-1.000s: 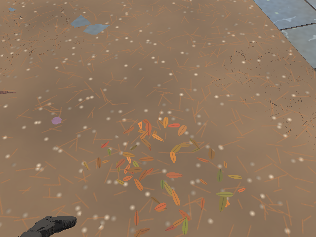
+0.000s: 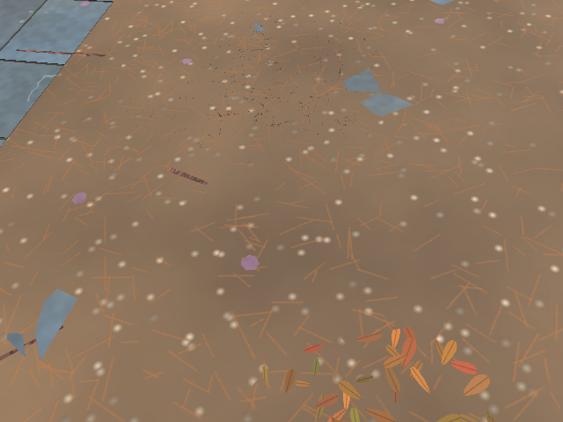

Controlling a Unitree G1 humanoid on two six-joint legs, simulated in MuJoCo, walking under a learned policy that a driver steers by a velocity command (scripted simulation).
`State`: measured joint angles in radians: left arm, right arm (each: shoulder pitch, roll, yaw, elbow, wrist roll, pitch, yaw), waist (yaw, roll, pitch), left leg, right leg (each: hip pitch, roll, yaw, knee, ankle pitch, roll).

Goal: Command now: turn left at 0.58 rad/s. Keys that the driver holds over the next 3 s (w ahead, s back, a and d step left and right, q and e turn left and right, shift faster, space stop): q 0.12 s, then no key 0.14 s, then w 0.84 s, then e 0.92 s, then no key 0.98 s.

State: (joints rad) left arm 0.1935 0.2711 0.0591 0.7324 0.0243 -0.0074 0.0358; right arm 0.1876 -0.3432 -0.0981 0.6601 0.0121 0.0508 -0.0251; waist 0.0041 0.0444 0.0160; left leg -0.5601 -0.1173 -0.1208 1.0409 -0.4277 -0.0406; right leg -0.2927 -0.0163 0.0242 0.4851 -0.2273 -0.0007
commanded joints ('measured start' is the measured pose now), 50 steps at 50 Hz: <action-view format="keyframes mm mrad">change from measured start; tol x32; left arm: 1 -81 126 27 -90 -11 -6 12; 50 115 151 16 36 -26 -99 -49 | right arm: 1 48 -68 -27 -47 6 10 -2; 50 0 -7 23 -20 -8 -120 28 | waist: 1 -23 -177 -38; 13 -15 -214 -90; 16 -55 230 -158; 37 36 40 -1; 39 87 -334 -197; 50 18 -100 29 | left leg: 1 -91 59 35 174 38 -49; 11 180 107 160 -377 53 -13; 15 701 368 -189 -682 601 145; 18 556 425 -335 -837 -134 307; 22 492 342 -214 -913 -56 247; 36 403 365 -86 -805 138 220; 41 -263 140 3 199 -69 72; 50 -191 240 73 -130 363 27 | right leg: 1 120 -219 137 -158 328 -174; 12 181 -271 54 -69 421 -195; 16 -356 -25 -88 418 -430 52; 19 -455 -77 -3 557 -244 25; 37 51 -3 -66 17 53 -52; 40 536 -369 714 -257 -363 -298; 50 209 -188 141 -364 220 -214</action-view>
